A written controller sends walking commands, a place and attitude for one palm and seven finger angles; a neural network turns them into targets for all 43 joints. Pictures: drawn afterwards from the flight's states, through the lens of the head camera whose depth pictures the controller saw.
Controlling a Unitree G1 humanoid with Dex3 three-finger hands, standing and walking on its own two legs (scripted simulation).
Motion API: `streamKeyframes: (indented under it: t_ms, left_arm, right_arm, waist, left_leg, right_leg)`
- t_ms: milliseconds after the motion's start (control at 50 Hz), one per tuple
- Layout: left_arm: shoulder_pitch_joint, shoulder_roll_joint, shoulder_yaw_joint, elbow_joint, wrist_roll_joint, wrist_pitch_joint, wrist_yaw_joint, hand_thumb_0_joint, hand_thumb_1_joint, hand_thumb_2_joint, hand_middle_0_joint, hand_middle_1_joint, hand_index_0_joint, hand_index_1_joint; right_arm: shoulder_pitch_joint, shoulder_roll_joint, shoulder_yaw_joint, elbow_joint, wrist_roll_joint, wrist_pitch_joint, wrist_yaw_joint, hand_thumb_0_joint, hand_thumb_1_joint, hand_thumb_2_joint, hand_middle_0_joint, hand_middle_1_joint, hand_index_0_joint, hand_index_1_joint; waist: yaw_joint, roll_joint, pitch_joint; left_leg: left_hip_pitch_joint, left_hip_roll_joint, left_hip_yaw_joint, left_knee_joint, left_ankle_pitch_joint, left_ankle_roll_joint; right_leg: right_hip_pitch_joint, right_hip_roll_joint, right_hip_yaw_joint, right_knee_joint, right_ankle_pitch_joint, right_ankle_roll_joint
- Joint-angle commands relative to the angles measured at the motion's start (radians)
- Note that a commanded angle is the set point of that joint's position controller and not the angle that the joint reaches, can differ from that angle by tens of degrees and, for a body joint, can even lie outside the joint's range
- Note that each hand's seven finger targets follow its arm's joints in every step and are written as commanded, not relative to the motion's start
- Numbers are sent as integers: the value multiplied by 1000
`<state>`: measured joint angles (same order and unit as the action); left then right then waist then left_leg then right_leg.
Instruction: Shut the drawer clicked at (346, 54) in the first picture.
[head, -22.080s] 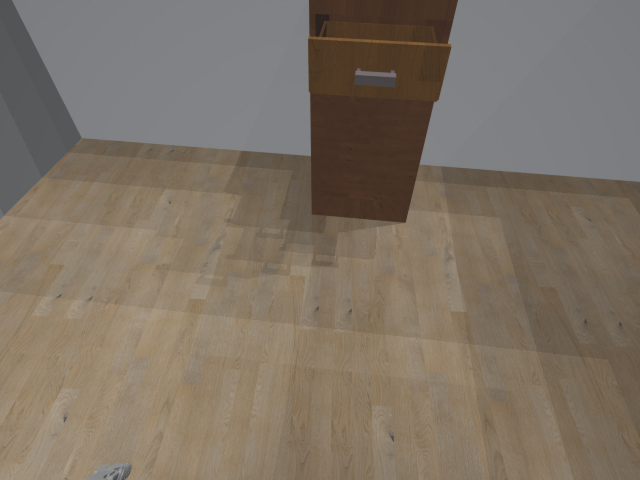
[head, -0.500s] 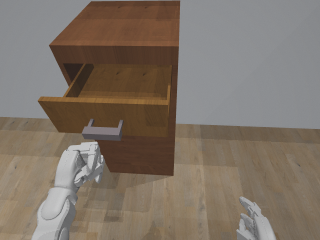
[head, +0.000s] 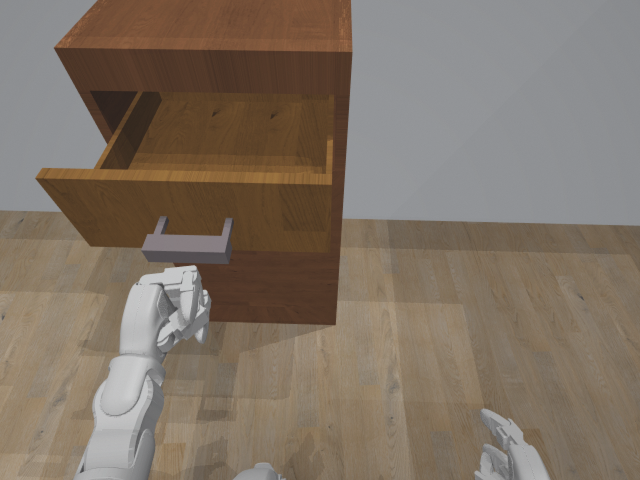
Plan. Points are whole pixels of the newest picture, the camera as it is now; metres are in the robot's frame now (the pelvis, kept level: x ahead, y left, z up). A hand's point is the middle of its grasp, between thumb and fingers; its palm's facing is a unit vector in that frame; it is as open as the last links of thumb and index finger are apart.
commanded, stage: bring the fist close to the handle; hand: left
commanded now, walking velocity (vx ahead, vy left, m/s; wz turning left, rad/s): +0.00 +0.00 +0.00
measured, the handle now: (192, 236) +0.42 +0.20 +0.04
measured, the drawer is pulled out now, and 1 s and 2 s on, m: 0.20 0.19 0.07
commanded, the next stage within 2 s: push the drawer shut in 0.56 s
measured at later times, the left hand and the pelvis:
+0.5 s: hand (208, 300) +0.32 +0.16 +0.04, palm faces -0.02 -1.00 -0.02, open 3.3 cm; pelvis -0.02 +0.01 -0.02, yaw -1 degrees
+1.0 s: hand (208, 284) +0.35 +0.16 +0.04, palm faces -0.01 -1.00 -0.03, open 3.1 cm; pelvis -0.02 +0.01 -0.02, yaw +0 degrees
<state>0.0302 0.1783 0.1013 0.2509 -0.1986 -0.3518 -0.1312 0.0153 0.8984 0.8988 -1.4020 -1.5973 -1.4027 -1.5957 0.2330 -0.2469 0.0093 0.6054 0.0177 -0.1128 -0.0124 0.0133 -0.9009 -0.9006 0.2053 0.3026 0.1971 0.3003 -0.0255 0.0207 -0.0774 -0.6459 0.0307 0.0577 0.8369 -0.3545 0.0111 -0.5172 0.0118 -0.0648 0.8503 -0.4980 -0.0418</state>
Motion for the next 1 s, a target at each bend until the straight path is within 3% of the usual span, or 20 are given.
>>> streamKeyframes:
  t_ms: [0, 60, 100, 140, 220, 280, 340, 440, 480, 500, 560, 600, 640, 680, 720, 780, 840, 880, 920, 980]
  left_arm:
    - [-271, 137, 67, -136, 8, -97, 18, 0, 900, 900, -1400, -1600, -1400, -1600]
    - [-310, 112, 49, -72, 3, -93, 2, 0, 900, 900, -1400, -1600, -1400, -1600]
    - [-324, 137, 72, -44, 3, -94, 2, 0, 900, 900, -1400, -1600, -1400, -1600]
    - [-357, 137, 76, -47, -5, -101, 1, 0, 900, 900, -1400, -1600, -1400, -1600]
    - [-381, 182, 110, -97, -8, -125, 15, 0, 900, 900, -1400, -1600, -1400, -1600]
    - [-413, 151, 73, -80, -6, -122, 19, 0, 900, 900, -1400, -1600, -1400, -1600]
    - [-421, 153, 71, 2, -5, -101, 12, 0, 900, 900, -1400, -1600, -1400, -1600]
    - [-405, 128, 41, -35, -4, -79, 10, 0, 900, 900, -1400, -1600, -1400, -1600]
    - [-418, 120, 36, -53, -6, -81, 23, 0, 900, 900, -1400, -1600, -1400, -1600]
    - [-409, 149, 60, -44, -5, -86, 28, 0, 900, 900, -1400, -1600, -1400, -1600]
    - [-399, 146, 68, -53, 0, -99, 44, 0, 900, 900, -1400, -1600, -1400, -1600]
    - [-386, 189, 108, -26, 4, -101, 49, 0, 900, 900, -1400, -1600, -1400, -1600]
    - [-399, 157, 76, -22, 8, -100, 44, 0, 900, 900, -1400, -1600, -1400, -1600]
    - [-500, 163, 68, -27, 14, -106, 43, 0, 900, 900, -1400, -1600, -1400, -1600]
    - [-522, 173, 75, -25, 14, -111, 37, 0, 900, 900, -1400, -1600, -1400, -1600]
    - [-542, 167, 75, -12, 0, -113, 23, 0, 900, 900, -1400, -1600, -1400, -1600]
    - [-598, 159, 57, 44, -1, -99, 11, 0, 900, 900, -1400, -1600, -1400, -1600]
    - [-588, 153, 57, 74, 3, -88, 12, 0, 900, 900, -1400, -1600, -1400, -1600]
    - [-605, 152, 60, 90, 3, -77, 18, 0, 900, 900, -1400, -1600, -1400, -1600]
    - [-663, 178, 79, 113, 10, -81, 26, 0, 900, 900, -1400, -1600, -1400, -1600]
  right_arm:
    - [-17, -129, -49, -114, -3, -32, -4, 0, -900, -900, 200, 300, 200, 300]
    - [-20, -129, -49, -120, 0, -17, -3, 0, -900, -900, 200, 300, 200, 300]
    - [-8, -136, -51, -118, -1, -9, -5, 0, -900, -900, 200, 300, 200, 300]
    - [-9, -132, -51, -124, -1, -5, -4, 0, -900, -900, 200, 300, 200, 300]
    - [-3, -132, -51, -136, -1, 5, -7, 0, -900, -900, 200, 300, 200, 300]
    - [-3, -128, -48, -133, 4, 10, -7, 0, -900, -900, 200, 300, 200, 300]
    - [6, -137, -47, -127, 8, 18, -11, 0, -900, -900, 200, 300, 200, 300]
    - [14, -135, -49, -150, 11, 24, -7, 0, -900, -900, 200, 300, 200, 300]
    - [18, -134, -49, -151, 9, 24, -6, 0, -900, -900, 200, 300, 200, 300]
    - [23, -141, -51, -150, 7, 25, -7, 0, -900, -900, 200, 300, 200, 300]
    - [17, -132, -48, -151, 5, 27, -3, 0, -900, -900, 200, 300, 200, 300]
    - [18, -138, -48, -150, 4, 32, -3, 0, -900, -900, 200, 300, 200, 300]
    - [10, -130, -44, -155, 5, 36, -2, 0, -900, -900, 200, 300, 200, 300]
    - [12, -131, -45, -142, 5, 35, -5, 0, -900, -900, 200, 300, 200, 300]
    - [19, -132, -45, -137, 4, 33, -6, 0, -900, -900, 200, 300, 200, 300]
    - [27, -135, -49, -127, 6, 28, -10, 0, -900, -900, 200, 300, 200, 300]
    - [36, -138, -47, -111, 8, 28, -10, 0, -900, -900, 200, 300, 200, 300]
    - [39, -140, -48, -113, 8, 30, -9, 0, -900, -900, 200, 300, 200, 300]
    - [47, -143, -48, -115, 8, 35, -7, 0, -900, -900, 200, 300, 200, 300]
    - [55, -144, -49, -102, 7, 41, -9, 0, -900, -900, 200, 300, 200, 300]
  waist:
    - [-25, -46, -243]
    - [-25, -22, -257]
    - [-21, -41, -278]
    - [-14, -4, -308]
    - [-5, 5, -368]
    - [-26, 20, -325]
    - [-36, -41, -262]
    - [-21, 29, -307]
    - [-25, 9, -307]
    - [-26, -40, -304]
    - [-18, -15, -297]
    - [-12, -33, -277]
    - [-20, -15, -270]
    - [-39, 16, -280]
    - [-38, 30, -303]
    - [-42, 17, -342]
    - [-58, 9, -330]
    - [-49, 14, -324]
    - [-52, -24, -332]
    - [-58, -21, -329]
  left_leg:
    - [210, -16, -61, -23, 245, 22]
    - [182, -21, -59, -9, 202, 19]
    - [169, -16, -62, 1, 198, 20]
    - [167, -18, -62, 12, 195, 17]
    - [178, -15, -64, 14, 214, 20]
    - [176, -11, -66, 9, 174, 18]
    - [121, -13, -69, 5, 113, 22]
    - [182, -12, -75, -10, 145, 18]
    - [190, -11, -78, -10, 150, 19]
    - [171, -9, -81, -5, 147, 24]
    - [167, -13, -71, -6, 150, 21]
    - [128, -15, -66, -3, 133, 22]
    - [130, -18, -59, -1, 123, 23]
    - [144, -16, -63, 10, 119, 23]
    - [157, -13, -70, 18, 133, 22]
    - [181, -12, -72, 25, 164, 20]
    - [175, -10, -81, 34, 160, 20]
    - [170, -13, -80, 29, 154, 18]
    - [165, -14, -81, 32, 165, 23]
    - [155, -15, -79, 37, 170, 22]
  right_leg:
    - [-65, 3, 42, -84, 414, 42]
    - [-96, 3, 49, -74, 372, 40]
    - [-100, 6, 49, -65, 358, 39]
    - [-106, 4, 51, -53, 353, 36]
    - [-74, 10, 58, -44, 365, 35]
    - [-119, 16, 49, -53, 312, 35]
    - [-136, 17, 55, -70, 256, 39]
    - [-133, 19, 39, -64, 267, 29]
    - [-135, 22, 37, -67, 270, 30]
    - [-130, 25, 39, -65, 268, 33]
    - [-125, 23, 42, -62, 281, 32]
    - [-113, 23, 50, -63, 270, 33]
    - [-122, 20, 55, -68, 269, 35]
    - [-147, 21, 58, -62, 263, 35]
    - [-152, 23, 56, -53, 270, 31]
    - [-140, 24, 54, -51, 302, 31]
    - [-169, 24, 52, -48, 299, 33]
    - [-171, 24, 49, -50, 291, 31]
    - [-164, 22, 48, -50, 307, 35]
    - [-162, 21, 52, -49, 319, 35]
